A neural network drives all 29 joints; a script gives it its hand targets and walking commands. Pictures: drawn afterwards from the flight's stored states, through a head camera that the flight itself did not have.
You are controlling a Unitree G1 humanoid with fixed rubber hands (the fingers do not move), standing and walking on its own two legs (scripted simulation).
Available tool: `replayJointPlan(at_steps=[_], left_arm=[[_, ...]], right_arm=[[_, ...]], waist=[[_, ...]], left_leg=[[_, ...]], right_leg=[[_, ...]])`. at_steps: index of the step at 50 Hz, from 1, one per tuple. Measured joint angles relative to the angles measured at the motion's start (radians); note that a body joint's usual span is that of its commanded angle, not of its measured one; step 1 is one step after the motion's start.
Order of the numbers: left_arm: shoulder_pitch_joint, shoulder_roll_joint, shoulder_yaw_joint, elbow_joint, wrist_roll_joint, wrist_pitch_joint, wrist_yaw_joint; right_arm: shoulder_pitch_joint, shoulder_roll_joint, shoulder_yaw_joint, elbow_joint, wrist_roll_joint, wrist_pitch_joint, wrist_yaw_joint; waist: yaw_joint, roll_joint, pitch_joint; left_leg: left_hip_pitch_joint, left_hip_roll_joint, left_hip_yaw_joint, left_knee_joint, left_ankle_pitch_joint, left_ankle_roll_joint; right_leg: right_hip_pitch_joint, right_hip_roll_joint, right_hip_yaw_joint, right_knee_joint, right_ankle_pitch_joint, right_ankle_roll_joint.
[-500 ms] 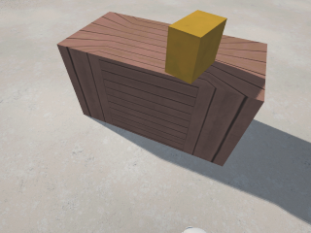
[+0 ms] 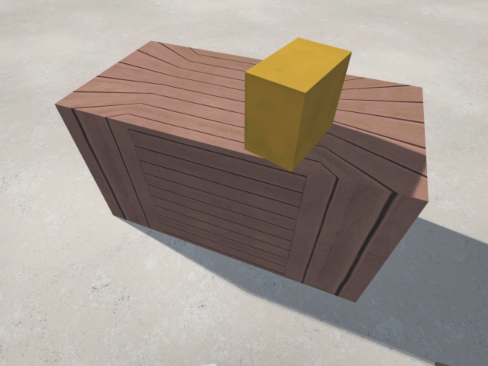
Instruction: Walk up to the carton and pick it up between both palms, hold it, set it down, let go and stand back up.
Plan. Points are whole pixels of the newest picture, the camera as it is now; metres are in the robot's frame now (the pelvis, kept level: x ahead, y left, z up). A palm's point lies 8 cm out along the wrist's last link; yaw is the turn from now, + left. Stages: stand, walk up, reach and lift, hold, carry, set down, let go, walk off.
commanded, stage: walk up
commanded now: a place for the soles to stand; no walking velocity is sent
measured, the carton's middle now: (295, 103) +0.78 -0.09 +0.03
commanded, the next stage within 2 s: none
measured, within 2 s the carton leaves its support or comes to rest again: neither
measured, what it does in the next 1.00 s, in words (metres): walks ahead: right foot, then left foot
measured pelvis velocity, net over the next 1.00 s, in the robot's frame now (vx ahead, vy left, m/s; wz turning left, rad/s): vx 0.24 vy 0.01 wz -0.07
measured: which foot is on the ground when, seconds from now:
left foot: down 0.00-0.48, up 0.50-0.84, down 0.86-1.00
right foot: down 0.00-0.02, up 0.04-0.46, down 0.48-0.90, up 0.92-1.00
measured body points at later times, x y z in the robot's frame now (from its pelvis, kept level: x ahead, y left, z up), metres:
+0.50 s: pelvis +0.17 -0.04 +0.00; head +0.19 -0.04 +0.45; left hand +0.26 +0.27 -0.11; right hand +0.20 -0.35 -0.12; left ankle +0.07 +0.08 -0.70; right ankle +0.28 -0.16 -0.71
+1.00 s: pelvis +0.24 +0.01 +0.00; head +0.28 +0.03 +0.44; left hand +0.34 +0.31 -0.13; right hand +0.31 -0.32 -0.10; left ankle +0.29 +0.06 -0.71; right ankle +0.26 -0.15 -0.66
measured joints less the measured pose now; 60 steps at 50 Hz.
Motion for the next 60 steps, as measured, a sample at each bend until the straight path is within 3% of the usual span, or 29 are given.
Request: replayJointPlan(at_steps=[2, 4, 7, 15, 21, 24, 26, 28, 31, 41, 43, 45, 49, 60], left_arm=[[0.0, -0.003, 0.0, 0.003, 0.0, 0.004, 0.001], [0.0, -0.005, 0.0, 0.016, 0.0, 0.006, 0.004], [0.0, 0.005, 0.0, 0.038, 0.0, 0.006, 0.004], [0.0, 0.018, 0.0, 0.04, 0.0, 0.024, 0.004], [-0.009, 0.012, 0.0, 0.021, 0.0, 0.024, -0.008], [-0.009, 0.017, 0.0, 0.008, 0.0, 0.002, -0.008], [-0.008, 0.015, 0.0, 0.004, 0.0, -0.014, 0.002], [-0.002, 0.003, 0.0, 0.009, 0.0, -0.014, 0.008], [0.007, -0.007, 0.0, 0.012, 0.0, -0.014, 0.017], [0.008, -0.008, 0.0, -0.015, 0.0, -0.015, 0.065], [0.008, -0.007, 0.0, -0.032, 0.0, -0.013, 0.072], [-0.02, -0.004, 0.0, -0.035, 0.0, -0.002, 0.077], [-0.038, 0.003, 0.0, -0.026, 0.0, 0.025, 0.087], [-0.038, 0.04, 0.0, 0.075, 0.0, 0.048, 0.087]], right_arm=[[0.023, 0.0, 0.0, 0.0, 0.0, -0.012, 0.0], [0.054, 0.002, 0.0, 0.001, 0.0, -0.016, 0.0], [0.099, 0.007, 0.0, 0.0, 0.0, -0.016, -0.001], [0.184, 0.008, 0.0, 0.0, 0.0, -0.016, -0.011], [0.191, 0.008, 0.0, 0.0, 0.0, -0.016, -0.011], [0.184, 0.008, 0.0, 0.001, 0.0, -0.013, -0.011], [0.15, 0.009, 0.0, 0.001, 0.0, 0.003, -0.011], [0.113, 0.009, 0.0, 0.0, 0.0, 0.015, -0.011], [0.057, 0.008, 0.0, -0.001, 0.0, 0.016, -0.011], [-0.05, 0.008, 0.0, 0.0, 0.0, 0.049, -0.011], [-0.053, 0.007, 0.0, -0.001, 0.0, 0.05, -0.011], [-0.05, 0.01, 0.0, 0.0, 0.0, 0.05, -0.012], [-0.027, 0.011, 0.0, 0.0, 0.0, 0.05, -0.012], [-0.011, 0.012, 0.0, 0.0, 0.0, 0.05, -0.018]], waist=[[-0.008, -0.006, -0.017], [-0.014, -0.007, -0.034], [-0.024, -0.02, -0.037], [-0.042, -0.045, -0.037], [-0.052, -0.058, -0.041], [-0.041, -0.039, -0.038], [-0.017, -0.014, -0.009], [-0.008, -0.002, 0.002], [-0.006, 0.005, 0.015], [-0.006, 0.025, 0.054], [-0.007, 0.025, 0.042], [-0.009, 0.008, 0.064], [-0.012, 0.001, 0.058], [-0.012, -0.019, 0.041]], left_leg=[[0.007, -0.015, 0.0, -0.025, 0.129, 0.01], [0.024, -0.021, -0.001, -0.041, 0.092, 0.021], [0.086, -0.026, 0.0, -0.127, 0.087, 0.019], [0.203, -0.047, 0.003, -0.26, 0.083, 0.01], [0.274, -0.067, 0.018, -0.26, 0.015, -0.012], [0.275, -0.039, 0.019, -0.149, -0.069, -0.028], [0.222, 0.0, 0.009, 0.067, -0.092, -0.014], [0.151, -0.005, -0.01, 0.234, -0.093, -0.002], [0.063, -0.015, -0.012, 0.288, -0.094, -0.002], [-0.053, 0.009, -0.013, 0.173, -0.086, -0.002], [-0.044, 0.006, -0.014, 0.077, -0.031, -0.002], [-0.041, -0.014, -0.005, 0.044, 0.091, 0.017], [-0.036, -0.021, 0.002, 0.012, 0.082, 0.042], [-0.019, -0.028, 0.031, -0.082, 0.136, 0.053]], right_leg=[[-0.012, -0.004, 0.011, 0.052, -0.045, 0.0], [-0.063, 0.007, 0.015, 0.186, -0.058, 0.0], [-0.125, 0.003, 0.016, 0.292, 0.04, 0.0], [-0.248, -0.068, 0.017, 0.281, 0.115, 0.0], [-0.25, -0.119, 0.017, 0.069, 0.137, 0.0], [-0.184, -0.104, 0.011, -0.056, 0.158, 0.001], [-0.177, -0.06, 0.007, 0.018, 0.135, 0.011], [-0.148, -0.04, 0.009, 0.038, 0.101, 0.011], [-0.1, -0.032, 0.011, 0.027, 0.082, 0.011], [-0.071, 0.0, 0.016, 0.04, 0.037, 0.02], [-0.107, 0.0, 0.02, 0.062, 0.027, 0.031], [-0.124, -0.018, 0.029, 0.102, 0.026, 0.035], [-0.201, -0.008, 0.029, 0.294, -0.098, 0.035], [-0.23, -0.044, 0.03, 0.374, -0.025, 0.035]])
